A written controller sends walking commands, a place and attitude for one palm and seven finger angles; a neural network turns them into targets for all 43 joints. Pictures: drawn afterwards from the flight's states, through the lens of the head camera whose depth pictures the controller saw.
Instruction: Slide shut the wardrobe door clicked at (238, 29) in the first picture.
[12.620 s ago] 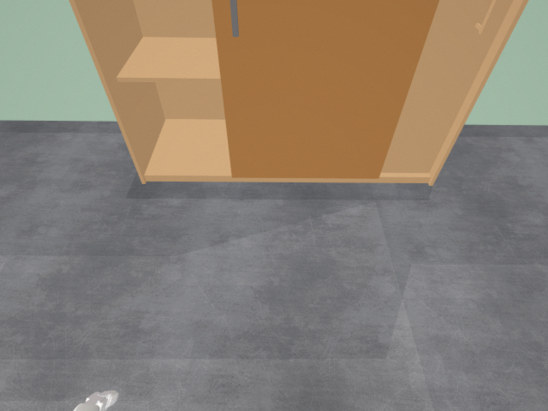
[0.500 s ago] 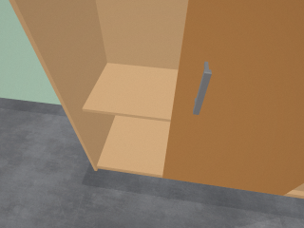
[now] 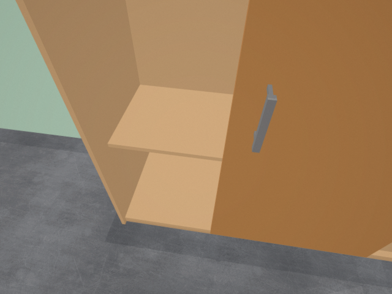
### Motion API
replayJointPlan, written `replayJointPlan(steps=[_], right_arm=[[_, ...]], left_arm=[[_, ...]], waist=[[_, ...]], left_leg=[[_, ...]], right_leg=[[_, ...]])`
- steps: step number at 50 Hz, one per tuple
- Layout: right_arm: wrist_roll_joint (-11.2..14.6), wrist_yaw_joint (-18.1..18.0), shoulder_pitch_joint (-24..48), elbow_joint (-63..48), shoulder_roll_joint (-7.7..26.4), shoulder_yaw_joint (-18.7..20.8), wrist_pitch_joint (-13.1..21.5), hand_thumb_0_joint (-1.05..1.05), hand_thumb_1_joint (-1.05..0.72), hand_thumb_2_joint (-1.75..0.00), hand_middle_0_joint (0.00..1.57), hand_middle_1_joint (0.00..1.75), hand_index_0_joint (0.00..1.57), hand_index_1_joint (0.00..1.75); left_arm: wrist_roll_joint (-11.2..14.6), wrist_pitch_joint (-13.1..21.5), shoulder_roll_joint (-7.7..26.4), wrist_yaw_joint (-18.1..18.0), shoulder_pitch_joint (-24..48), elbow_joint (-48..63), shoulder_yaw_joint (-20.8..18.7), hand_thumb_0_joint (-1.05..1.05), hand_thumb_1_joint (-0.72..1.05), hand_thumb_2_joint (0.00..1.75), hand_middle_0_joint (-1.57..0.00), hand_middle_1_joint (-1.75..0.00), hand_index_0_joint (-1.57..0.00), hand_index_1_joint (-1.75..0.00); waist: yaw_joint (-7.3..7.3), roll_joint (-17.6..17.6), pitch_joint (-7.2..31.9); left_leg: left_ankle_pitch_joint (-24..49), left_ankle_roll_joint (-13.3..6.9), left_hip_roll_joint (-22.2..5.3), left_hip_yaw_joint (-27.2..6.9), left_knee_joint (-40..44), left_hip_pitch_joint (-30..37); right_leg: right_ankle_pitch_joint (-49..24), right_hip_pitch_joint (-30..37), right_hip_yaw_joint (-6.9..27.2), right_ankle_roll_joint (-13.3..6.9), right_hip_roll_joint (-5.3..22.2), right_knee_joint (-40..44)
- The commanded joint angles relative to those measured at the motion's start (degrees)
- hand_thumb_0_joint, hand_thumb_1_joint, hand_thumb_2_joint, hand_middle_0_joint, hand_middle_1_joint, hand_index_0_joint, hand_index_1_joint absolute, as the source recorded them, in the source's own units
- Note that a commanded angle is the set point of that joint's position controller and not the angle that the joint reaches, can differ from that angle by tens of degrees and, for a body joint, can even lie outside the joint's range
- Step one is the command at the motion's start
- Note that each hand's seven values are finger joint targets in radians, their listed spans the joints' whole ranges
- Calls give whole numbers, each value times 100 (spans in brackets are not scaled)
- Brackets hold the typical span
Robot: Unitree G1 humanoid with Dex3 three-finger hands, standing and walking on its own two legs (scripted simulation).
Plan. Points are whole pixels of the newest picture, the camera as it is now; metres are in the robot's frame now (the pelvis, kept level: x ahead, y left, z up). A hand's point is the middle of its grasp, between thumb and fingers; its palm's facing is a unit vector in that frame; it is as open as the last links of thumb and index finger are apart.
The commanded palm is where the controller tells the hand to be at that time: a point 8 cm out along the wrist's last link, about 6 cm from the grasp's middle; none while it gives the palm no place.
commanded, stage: look again from close up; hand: right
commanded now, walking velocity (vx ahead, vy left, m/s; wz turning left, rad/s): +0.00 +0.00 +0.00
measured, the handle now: (262, 120) +0.50 -0.13 +0.09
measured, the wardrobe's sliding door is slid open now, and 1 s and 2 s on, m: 0.46 0.46 0.46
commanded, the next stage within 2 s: raise the hand with hooked fingers in 0.32 s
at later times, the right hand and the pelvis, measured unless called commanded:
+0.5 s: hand out of the picture +0.05 -0.18 -0.14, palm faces +0.16 +0.96 -0.23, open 7.3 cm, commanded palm +0.10 -0.21 -0.07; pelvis +0.00 +0.01 +0.00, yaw +0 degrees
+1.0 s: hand out of the picture +0.13 -0.20 -0.01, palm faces +0.26 +0.96 -0.08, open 9.5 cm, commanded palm +0.12 -0.25 -0.01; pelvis -0.03 +0.03 -0.08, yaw -4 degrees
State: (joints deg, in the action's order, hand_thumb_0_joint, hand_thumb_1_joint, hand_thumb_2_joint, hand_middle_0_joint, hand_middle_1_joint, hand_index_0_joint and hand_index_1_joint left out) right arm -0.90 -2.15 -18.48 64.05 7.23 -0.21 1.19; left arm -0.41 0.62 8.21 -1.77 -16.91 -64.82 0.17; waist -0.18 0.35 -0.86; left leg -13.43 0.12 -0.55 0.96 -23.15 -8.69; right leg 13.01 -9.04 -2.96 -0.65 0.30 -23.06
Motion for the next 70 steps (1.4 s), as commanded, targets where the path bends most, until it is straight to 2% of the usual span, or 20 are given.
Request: replayJointPlan(steps=[1, 20, 21, 22, 23, 24, 25, 26, 29, 33, 35, 37, 41, 45, 48, 51, 55, 58, 63, 70], right_arm=[[1, -39, -442, -91, 564, 112, 41, 0, -90, -90, 20, 30, 20, 30], [-2, -18, -352, -98, 696, 148, 61, 0, -90, -90, 20, 30, 20, 30], [-62, -243, -651, 30, 725, 87, 201, 0, -90, -90, 20, 30, 20, 30], [1180, -140, 3577, -8715, 1848, 419, 1410, 0, -88, -89, 20, 32, 20, 32], [704, -430, 1454, -7251, 1462, 485, 1054, 0, -85, -88, 20, 33, 20, 33], [741, -684, 1177, -6915, 1229, 217, 769, 0, -83, -87, 21, 34, 21, 34], [828, -632, -545, -5573, -8, -251, 248, 0, -81, -86, 21, 36, 21, 36], [1111, -502, 373, -7003, 101, -314, 470, 0, -78, -85, 21, 37, 21, 37], [967, -193, -154, -6155, 453, 251, 1214, 0, -71, -82, 21, 42, 21, 42], [1453, 1065, -2060, -5361, 90, 692, 2698, 0, -62, -78, 22, 48, 22, 48], [1661, 1813, -2168, -5333, 539, 1228, 3123, 0, -57, -76, 22, 51, 22, 51], [1571, 1954, -1981, -5944, 967, 1545, 2893, 0, -53, -74, 23, 54, 23, 54], [1598, 1536, -748, -7876, 1173, 1594, 2491, 0, -43, -70, 23, 60, 23, 60], [1481, 1113, 400, -9210, 1160, 1336, 3216, 0, -34, -66, 24, 66, 24, 66], [1527, 1466, 618, -8956, 1044, 888, 3536, 0, -27, -63, 25, 70, 25, 70], [1680, 2054, 536, -7998, 1336, 986, 2998, 0, -20, -60, 25, 75, 25, 75], [1978, 2437, -6, -7027, 1775, 1768, 1491, 0, -11, -56, 26, 81, 26, 81], [2261, 2083, -121, -7485, 1933, 2406, 924, 0, -4, -53, 26, 86, 26, 86], [2183, 1423, 161, -7877, 1842, 2601, 1552, 0, 8, -48, 27, 93, 27, 93], [2078, 2132, 919, -7545, 1780, 1866, 1886, 0, 24, -41, 28, 103, 28, 103]], left_arm=[[-20, 69, 561, -18, -353, 105, -76, 0, 90, 90, -20, -30, -20, -30], [-27, 76, 676, -24, -264, 111, -95, 0, 90, 90, -20, -30, -20, -30], [14, 174, 673, 50, 313, 513, -74, 0, 90, 90, -20, -30, -20, -30], [279, 905, 1733, -228, 116, 2523, -190, 0, 90, 90, -20, -30, -20, -30], [253, 1385, 1139, -406, 730, 2249, -55, 0, 90, 90, -20, -30, -20, -30], [311, 1584, 1248, -395, 642, 2021, -166, 0, 90, 90, -20, -30, -20, -30], [342, 1586, 941, -329, 394, 1982, -137, 0, 90, 90, -20, -30, -20, -30], [438, 1668, 1130, -334, 580, 2526, -118, 0, 90, 90, -20, -30, -20, -30], [185, 1907, 1301, -291, 663, 2905, -280, 0, 90, 90, -20, -30, -20, -30], [48, 1896, 1202, 71, 907, 3430, -464, 0, 90, 90, -20, -30, -20, -30], [65, 1789, 1288, 240, 1019, 3793, -539, 0, 90, 90, -20, -30, -20, -30], [104, 1611, 1277, 230, 1244, 4211, -549, 0, 90, 90, -20, -30, -20, -30], [110, 1392, 1138, 105, 1128, 4664, -490, 0, 90, 90, -20, -30, -20, -30], [-7, 1474, 1091, -26, 589, 4360, -416, 0, 90, 90, -20, -30, -20, -30], [42, 1685, 1193, -118, 538, 4082, -305, 0, 90, 90, -20, -30, -20, -30], [179, 1751, 1322, -246, 591, 4014, -230, 0, 90, 90, -20, -30, -20, -30], [350, 1632, 1286, -367, 854, 4235, -162, 0, 90, 90, -20, -30, -20, -30], [325, 1569, 1087, -381, 1042, 4333, -138, 0, 90, 90, -20, -30, -20, -30], [245, 1653, 1036, -239, 775, 4092, -174, 0, 90, 90, -20, -30, -20, -30], [308, 1965, 1415, -273, 501, 3947, -166, 0, 90, 90, -20, -30, -20, -30]], waist=[[7, -63, -378], [9, -63, -326], [221, -469, -412], [-550, 596, 2386], [54, 1421, 2054], [-96, 1424, 1527], [-147, 600, 668], [-154, 458, 163], [-244, -877, -301], [422, -1822, 296], [573, -1010, 826], [679, -336, 1208], [401, 610, 1790], [-121, 708, 1901], [-398, 694, 1592], [-445, 121, 1296], [146, -23, 1502], [442, -163, 1855], [303, -4, 1433], [-69, 298, 1275]], left_leg=[[631, -131, -503, -478, 430, -284], [690, -175, -498, -526, 474, -260], [3064, -66, -846, -762, 273, -282], [1904, -132, -237, -282, -299, 129], [853, -275, 44, -82, -452, -27], [297, -250, 48, 77, -353, -331], [106, -188, 32, 333, -350, -633], [-83, -126, -17, 325, -361, -802], [-1006, -71, 65, 366, -472, -1907], [-742, -101, 88, 320, -1621, -2317], [251, -198, -34, 118, -2200, -1975], [326, -190, -60, 25, -2402, -1915], [20, -175, 28, -97, -2476, -2176], [79, -179, 174, -22, -2690, -2916], [-440, -173, 199, -6, -2598, -3256], [-1027, -111, 187, -159, -2209, -3006], [-1503, -47, -9, -378, -1661, -2135], [-1003, 2, -85, -316, -1593, -1534], [-262, -38, 111, 45, -1758, -1765], [-657, -78, 150, 94, -1510, -2017]], right_leg=[[-660, -95, 547, -63, 560, 471], [-693, -32, 527, -49, 581, 449], [-1080, -507, 238, 98, 622, -843], [-1201, 1048, 228, -116, -25, -68], [-1531, 1080, 7, -184, 108, 0], [-872, 391, 48, -26, 70, -77], [-331, -234, 220, -38, 144, 50], [30, -492, 382, -63, 103, -6], [511, -1246, 436, -102, -81, -741], [352, -2501, 256, 69, -150, -1849], [-26, -2776, 128, 139, -271, -2343], [-6, -2953, -84, 67, -349, -2504], [38, -2657, 24, -48, -254, -2702], [-137, -2329, 378, -123, -53, -3089], [294, -2462, 496, -133, 14, -3184], [778, -2863, 558, -149, 14, -3094], [815, -2978, 461, -131, -104, -2628], [332, -2711, 437, -90, -122, -2413], [-69, -2373, 447, -39, -23, -2102], [352, -1922, 476, -110, -32, -1901]])
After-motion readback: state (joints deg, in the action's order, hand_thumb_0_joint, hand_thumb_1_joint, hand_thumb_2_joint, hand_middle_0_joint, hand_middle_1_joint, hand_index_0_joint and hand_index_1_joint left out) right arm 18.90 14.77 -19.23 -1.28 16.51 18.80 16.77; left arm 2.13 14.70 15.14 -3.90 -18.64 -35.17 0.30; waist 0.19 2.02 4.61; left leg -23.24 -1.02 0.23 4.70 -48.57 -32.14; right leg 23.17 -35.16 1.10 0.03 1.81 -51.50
